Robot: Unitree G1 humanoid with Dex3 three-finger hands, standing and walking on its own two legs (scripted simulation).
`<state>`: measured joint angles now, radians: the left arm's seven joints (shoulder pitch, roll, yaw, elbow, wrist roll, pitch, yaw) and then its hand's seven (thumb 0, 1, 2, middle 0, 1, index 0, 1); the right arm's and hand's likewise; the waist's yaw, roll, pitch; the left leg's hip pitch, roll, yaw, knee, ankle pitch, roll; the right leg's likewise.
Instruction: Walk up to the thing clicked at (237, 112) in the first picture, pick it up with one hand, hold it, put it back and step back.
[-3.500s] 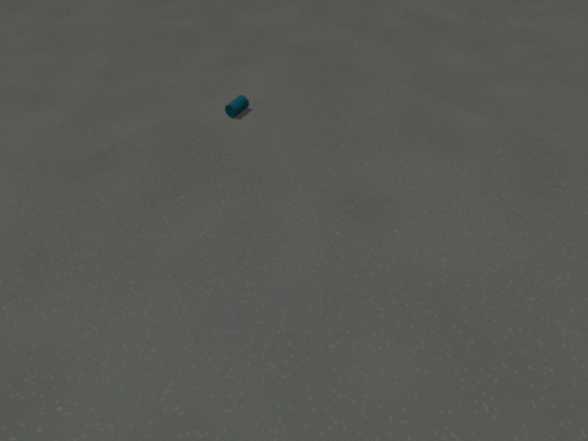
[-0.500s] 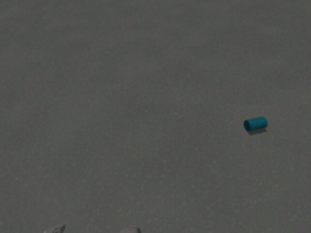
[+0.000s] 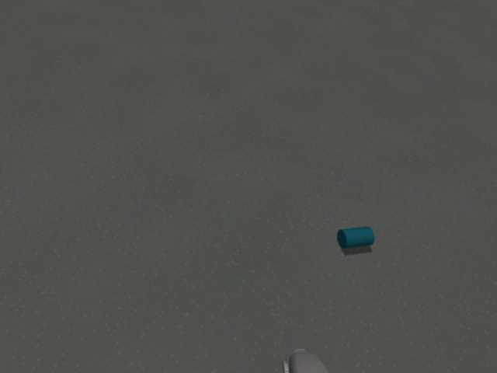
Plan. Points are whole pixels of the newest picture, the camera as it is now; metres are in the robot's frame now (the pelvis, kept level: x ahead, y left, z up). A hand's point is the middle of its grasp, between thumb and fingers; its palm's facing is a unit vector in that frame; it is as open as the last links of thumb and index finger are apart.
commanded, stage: walk up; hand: left
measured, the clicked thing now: (355, 237) +0.81 -0.56 -0.71
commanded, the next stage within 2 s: none
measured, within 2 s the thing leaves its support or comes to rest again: neither
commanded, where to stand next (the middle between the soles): +0.50 -0.87 m, yaw +11 degrees
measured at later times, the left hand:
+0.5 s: hand out of the picture +0.14 +0.09 -0.16, palm faces +0.09 -0.93 -0.35, open 7.4 cm
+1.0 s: hand (323, 345) +0.22 -0.14 -0.14, palm faces +0.12 -0.92 -0.38, open 7.4 cm
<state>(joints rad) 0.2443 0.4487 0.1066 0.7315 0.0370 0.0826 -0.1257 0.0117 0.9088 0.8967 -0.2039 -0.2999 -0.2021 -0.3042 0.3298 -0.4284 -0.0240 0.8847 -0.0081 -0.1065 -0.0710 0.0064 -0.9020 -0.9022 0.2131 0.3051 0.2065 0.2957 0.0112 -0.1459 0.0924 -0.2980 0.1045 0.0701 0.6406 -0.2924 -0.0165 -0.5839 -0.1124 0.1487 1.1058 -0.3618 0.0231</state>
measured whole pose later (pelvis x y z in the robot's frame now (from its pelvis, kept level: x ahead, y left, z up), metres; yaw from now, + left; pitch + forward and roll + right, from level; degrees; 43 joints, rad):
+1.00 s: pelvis +0.20 -0.43 -0.01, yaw +6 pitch -1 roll +0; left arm 0.32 0.44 0.12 0.79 0.06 0.08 -0.10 0.01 0.91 0.90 -0.20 -0.30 -0.20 -0.30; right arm 0.30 -0.53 -0.08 1.00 -0.01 -0.03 -0.10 0.01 -0.91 -0.90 0.21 0.30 0.20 0.30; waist 0.04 -0.01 0.02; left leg -0.57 0.09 -0.07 1.15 -0.51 0.04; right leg -0.39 -0.06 -0.04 0.81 -0.40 0.02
